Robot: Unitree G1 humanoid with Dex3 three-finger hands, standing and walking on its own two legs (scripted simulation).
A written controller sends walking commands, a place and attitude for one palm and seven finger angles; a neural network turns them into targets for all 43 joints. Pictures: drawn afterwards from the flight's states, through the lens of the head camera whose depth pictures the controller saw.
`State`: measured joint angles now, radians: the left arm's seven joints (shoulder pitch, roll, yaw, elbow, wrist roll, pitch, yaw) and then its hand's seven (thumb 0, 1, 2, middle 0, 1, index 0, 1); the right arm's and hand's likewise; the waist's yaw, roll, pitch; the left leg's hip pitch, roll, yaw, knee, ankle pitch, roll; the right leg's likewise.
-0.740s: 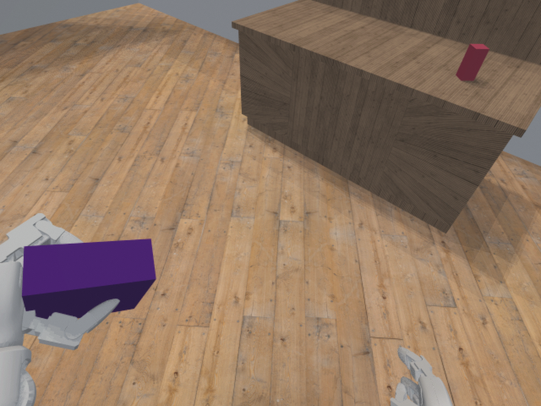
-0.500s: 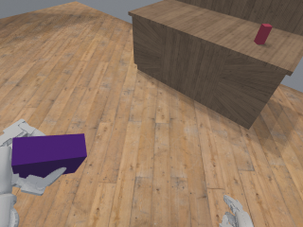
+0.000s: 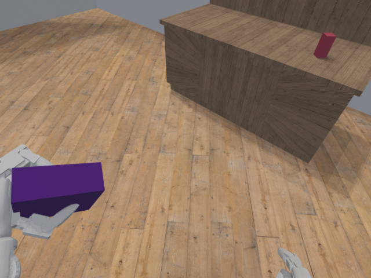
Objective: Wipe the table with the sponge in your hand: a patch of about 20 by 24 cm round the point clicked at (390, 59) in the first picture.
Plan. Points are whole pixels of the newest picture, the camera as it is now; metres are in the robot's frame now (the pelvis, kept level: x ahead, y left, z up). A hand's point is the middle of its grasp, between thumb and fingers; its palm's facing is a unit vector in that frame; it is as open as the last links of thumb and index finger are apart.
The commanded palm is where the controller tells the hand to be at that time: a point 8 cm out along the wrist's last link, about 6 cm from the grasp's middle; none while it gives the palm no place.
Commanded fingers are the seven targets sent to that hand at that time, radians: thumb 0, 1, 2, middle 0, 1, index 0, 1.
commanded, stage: walk to a spot facing it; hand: left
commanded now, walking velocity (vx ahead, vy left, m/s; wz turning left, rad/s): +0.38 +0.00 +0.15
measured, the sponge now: (70, 191) +0.23 +0.21 +0.15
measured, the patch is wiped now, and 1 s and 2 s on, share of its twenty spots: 0.00 0.00 0.00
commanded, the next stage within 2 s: none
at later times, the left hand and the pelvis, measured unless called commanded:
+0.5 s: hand (68, 134) +0.33 +0.24 +0.18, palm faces +0.42 -0.80 -0.43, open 9.2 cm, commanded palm +0.27 +0.28 +0.19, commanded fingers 0.00 0.10 1.30 -1.20 -1.60 -1.20 -1.60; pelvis +0.12 -0.01 +0.01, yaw +2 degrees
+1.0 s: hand (95, 88) +0.48 +0.24 +0.18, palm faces +0.52 -0.75 -0.41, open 9.2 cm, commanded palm +0.43 +0.27 +0.19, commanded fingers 0.00 0.10 1.30 -1.20 -1.60 -1.20 -1.60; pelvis +0.30 -0.03 -0.01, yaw +6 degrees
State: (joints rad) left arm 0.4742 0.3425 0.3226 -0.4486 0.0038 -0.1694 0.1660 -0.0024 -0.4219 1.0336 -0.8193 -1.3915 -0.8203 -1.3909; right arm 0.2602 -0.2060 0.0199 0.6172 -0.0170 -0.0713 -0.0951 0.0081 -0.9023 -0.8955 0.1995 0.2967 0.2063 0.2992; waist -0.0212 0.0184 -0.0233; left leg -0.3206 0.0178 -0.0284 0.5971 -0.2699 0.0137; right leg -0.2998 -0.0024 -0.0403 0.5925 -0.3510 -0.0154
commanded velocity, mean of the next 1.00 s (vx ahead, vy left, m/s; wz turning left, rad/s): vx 0.38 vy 0.00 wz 0.13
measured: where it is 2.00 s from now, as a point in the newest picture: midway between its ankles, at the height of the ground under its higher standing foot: (195, 214)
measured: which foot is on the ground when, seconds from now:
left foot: down 0.00-0.62, up 0.64-0.96, down 0.98-1.00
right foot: down 0.00-0.24, up 0.26-0.58, down 0.60-1.00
